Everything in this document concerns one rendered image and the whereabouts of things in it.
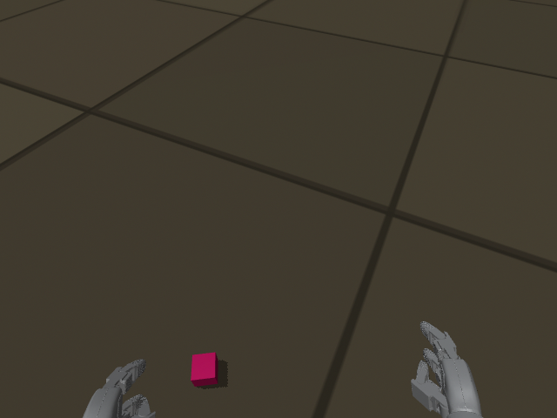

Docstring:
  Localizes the small box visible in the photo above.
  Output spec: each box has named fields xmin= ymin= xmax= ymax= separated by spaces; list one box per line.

xmin=191 ymin=353 xmax=218 ymax=387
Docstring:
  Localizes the right robot hand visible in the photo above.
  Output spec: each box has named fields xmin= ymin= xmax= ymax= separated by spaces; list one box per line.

xmin=411 ymin=321 xmax=482 ymax=418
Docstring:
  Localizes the left robot hand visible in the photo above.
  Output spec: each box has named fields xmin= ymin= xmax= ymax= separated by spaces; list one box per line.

xmin=83 ymin=359 xmax=156 ymax=418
